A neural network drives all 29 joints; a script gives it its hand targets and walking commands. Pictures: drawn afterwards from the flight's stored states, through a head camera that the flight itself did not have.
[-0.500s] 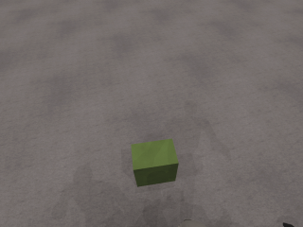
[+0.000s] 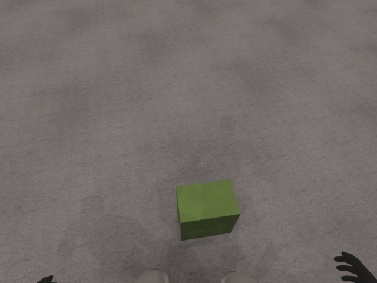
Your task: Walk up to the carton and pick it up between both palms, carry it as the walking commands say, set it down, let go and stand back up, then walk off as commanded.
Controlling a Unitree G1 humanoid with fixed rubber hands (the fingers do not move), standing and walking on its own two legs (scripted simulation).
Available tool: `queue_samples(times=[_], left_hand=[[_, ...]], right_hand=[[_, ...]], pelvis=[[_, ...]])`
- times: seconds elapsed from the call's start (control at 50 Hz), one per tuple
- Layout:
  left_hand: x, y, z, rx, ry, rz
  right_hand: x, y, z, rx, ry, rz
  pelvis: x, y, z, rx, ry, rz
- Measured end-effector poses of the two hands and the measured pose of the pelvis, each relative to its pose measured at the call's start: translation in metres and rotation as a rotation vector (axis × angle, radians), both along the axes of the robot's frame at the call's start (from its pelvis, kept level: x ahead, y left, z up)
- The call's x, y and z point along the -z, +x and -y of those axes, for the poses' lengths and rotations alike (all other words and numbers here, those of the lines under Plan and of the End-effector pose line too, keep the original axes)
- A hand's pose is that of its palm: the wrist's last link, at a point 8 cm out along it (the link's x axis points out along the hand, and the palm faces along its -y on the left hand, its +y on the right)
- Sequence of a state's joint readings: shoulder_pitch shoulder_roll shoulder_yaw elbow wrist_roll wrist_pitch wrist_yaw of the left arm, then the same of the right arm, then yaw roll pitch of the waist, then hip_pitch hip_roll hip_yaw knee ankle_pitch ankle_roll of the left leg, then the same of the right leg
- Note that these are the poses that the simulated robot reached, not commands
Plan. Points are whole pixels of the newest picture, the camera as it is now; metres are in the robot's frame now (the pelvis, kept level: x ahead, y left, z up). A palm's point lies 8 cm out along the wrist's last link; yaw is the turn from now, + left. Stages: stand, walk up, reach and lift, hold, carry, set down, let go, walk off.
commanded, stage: walk up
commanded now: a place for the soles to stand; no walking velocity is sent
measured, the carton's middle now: (204, 211) +0.50 -0.06 -0.60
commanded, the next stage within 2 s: none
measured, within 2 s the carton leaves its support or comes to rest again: neither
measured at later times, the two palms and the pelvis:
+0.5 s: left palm out of the picture +0.14 +0.30 -0.06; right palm out of the picture +0.10 -0.36 -0.06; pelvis +0.01 -0.02 +0.02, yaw -1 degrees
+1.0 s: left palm (68, 264) +0.18 +0.27 -0.06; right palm out of the picture +0.05 -0.47 -0.03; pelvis +0.03 -0.08 +0.02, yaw -1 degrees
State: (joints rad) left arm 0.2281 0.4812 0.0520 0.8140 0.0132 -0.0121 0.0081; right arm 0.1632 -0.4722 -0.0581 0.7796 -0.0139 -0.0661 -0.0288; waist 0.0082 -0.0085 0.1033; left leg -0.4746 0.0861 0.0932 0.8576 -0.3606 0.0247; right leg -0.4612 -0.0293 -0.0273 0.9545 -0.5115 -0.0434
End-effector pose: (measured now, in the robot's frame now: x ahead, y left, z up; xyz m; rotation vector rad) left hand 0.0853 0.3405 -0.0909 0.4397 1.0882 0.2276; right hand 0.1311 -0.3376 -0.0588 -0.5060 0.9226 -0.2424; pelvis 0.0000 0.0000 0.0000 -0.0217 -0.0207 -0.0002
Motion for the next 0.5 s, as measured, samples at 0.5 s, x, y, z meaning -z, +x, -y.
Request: queue_samples(times=[0.5], left_hand=[[-0.026,0.056,0.037,0.029,-0.052,0.042]], right_hand=[[0.003,-0.036,0.025,0.103,0.042,-0.134]], pelvis=[[-0.024,0.014,0.019,0.012,0.030,0.000]])
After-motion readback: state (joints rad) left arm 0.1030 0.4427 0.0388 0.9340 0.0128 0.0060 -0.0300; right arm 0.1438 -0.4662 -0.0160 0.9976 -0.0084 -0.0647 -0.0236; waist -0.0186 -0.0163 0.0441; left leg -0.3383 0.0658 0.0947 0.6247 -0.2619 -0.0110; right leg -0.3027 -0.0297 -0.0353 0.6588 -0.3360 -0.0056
